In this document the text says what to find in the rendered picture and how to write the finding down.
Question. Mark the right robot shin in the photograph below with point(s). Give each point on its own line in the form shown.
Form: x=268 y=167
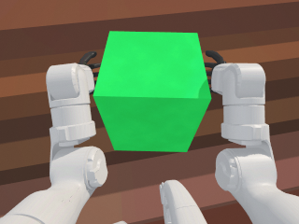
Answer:
x=167 y=217

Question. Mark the robot right hand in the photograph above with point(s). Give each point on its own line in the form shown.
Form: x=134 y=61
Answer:
x=219 y=60

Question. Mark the robot right thigh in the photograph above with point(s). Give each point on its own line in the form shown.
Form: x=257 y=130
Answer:
x=182 y=207

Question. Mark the robot right upper arm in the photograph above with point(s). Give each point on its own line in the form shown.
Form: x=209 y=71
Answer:
x=250 y=175

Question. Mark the robot left hand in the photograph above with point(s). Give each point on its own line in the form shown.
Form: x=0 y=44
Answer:
x=87 y=56

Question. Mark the robot left upper arm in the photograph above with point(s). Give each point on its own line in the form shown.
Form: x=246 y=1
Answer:
x=75 y=173

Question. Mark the right robot forearm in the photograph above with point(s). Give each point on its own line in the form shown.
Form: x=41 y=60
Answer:
x=242 y=86

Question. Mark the left robot forearm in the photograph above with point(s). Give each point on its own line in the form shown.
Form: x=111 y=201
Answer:
x=69 y=86

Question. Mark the carton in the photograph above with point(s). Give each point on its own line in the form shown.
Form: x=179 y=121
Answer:
x=152 y=90

